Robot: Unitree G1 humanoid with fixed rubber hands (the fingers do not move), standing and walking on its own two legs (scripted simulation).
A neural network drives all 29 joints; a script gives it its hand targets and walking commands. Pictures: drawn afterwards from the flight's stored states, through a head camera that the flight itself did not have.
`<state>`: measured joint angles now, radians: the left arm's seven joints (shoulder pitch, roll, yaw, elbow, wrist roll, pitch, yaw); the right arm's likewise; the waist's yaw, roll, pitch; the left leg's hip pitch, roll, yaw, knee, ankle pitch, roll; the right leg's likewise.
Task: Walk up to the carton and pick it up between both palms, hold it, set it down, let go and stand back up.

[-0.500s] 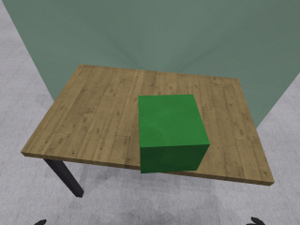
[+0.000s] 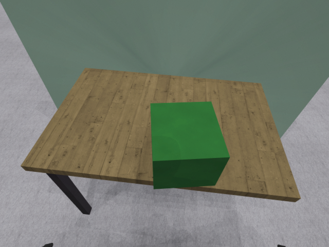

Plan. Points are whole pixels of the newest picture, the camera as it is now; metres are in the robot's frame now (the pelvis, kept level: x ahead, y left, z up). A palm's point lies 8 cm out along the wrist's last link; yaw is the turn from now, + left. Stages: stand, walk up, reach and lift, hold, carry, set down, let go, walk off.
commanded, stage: stand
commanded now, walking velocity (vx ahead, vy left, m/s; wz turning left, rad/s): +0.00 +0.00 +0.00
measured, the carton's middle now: (182, 144) +0.43 -0.05 -0.06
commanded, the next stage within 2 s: none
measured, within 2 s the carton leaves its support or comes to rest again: neither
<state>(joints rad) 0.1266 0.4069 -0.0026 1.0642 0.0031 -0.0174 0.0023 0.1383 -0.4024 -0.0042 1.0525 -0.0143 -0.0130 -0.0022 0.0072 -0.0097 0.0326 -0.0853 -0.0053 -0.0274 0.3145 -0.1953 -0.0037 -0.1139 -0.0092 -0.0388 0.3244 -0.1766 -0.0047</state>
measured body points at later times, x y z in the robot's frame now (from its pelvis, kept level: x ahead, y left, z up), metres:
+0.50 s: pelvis +0.00 +0.00 +0.00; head +0.01 +0.00 +0.45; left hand +0.09 +0.32 -0.12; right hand +0.10 -0.32 -0.12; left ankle -0.01 +0.12 -0.75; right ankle +0.00 -0.11 -0.75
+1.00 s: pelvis +0.00 +0.00 +0.00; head +0.01 +0.00 +0.45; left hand +0.10 +0.32 -0.12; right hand +0.10 -0.32 -0.11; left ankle -0.01 +0.12 -0.75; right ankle +0.00 -0.12 -0.75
